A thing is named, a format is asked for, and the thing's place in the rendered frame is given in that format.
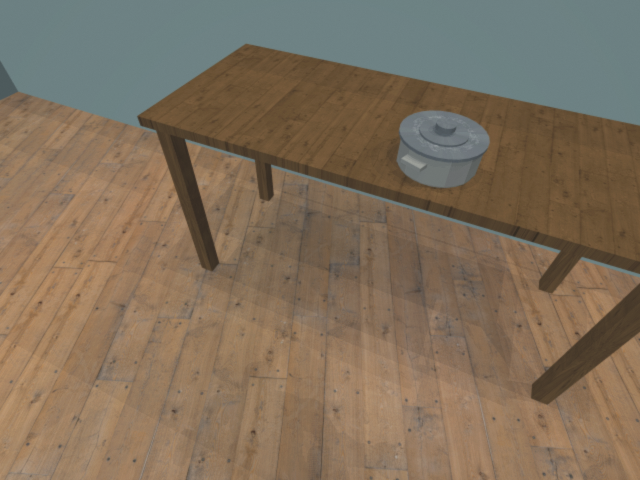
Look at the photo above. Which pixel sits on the pot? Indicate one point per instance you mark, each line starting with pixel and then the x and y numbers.
pixel 435 173

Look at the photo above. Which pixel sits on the knob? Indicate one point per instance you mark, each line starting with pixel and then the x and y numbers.
pixel 446 126

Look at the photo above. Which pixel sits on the table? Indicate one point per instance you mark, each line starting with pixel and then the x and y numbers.
pixel 558 178

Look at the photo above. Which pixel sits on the lid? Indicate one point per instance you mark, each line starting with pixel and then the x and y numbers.
pixel 469 141

